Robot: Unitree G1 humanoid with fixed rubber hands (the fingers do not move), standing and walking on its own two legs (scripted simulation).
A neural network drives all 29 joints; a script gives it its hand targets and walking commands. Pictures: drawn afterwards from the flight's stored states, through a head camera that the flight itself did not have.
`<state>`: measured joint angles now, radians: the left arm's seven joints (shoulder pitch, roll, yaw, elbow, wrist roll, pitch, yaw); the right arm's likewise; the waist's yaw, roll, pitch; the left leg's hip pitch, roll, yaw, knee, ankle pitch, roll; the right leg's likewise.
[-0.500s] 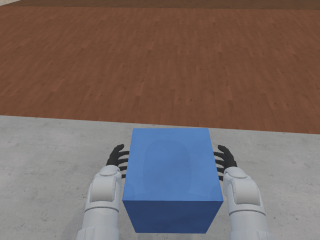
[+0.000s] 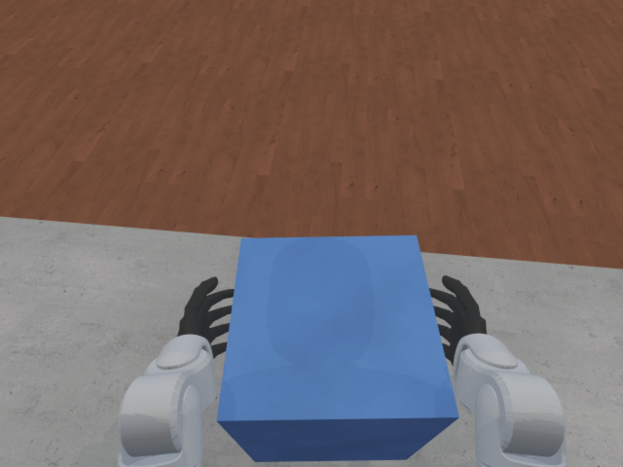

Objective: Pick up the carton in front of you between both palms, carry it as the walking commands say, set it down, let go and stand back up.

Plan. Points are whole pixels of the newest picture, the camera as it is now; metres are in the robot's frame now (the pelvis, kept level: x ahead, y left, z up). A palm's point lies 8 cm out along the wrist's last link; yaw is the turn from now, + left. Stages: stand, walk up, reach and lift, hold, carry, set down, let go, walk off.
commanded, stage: carry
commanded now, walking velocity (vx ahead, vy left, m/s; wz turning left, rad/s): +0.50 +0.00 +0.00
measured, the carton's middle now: (329, 357) +0.27 +0.01 +0.02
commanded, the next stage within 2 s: none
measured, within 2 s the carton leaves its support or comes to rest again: neither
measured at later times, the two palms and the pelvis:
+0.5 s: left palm (267, 194) +0.52 +0.13 +0.08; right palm (445, 190) +0.55 -0.17 +0.08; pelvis +0.30 -0.05 +0.01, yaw +4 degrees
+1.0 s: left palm (275, 88) +0.88 +0.16 +0.09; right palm (406, 94) +0.87 -0.14 +0.10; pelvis +0.63 +0.01 +0.01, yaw -1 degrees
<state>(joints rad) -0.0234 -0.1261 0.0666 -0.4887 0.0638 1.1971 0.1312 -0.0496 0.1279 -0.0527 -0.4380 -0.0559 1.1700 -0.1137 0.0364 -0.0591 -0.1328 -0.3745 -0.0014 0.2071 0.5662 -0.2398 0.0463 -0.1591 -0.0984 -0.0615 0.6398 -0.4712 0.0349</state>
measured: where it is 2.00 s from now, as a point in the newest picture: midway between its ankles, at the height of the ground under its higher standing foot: (332, 232)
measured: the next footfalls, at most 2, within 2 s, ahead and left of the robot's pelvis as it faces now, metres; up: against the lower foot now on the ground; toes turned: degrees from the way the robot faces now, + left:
right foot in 0.34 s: +0.38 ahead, -0.11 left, +0.00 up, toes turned -10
left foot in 0.86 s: +0.72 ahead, +0.10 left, +0.00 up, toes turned +13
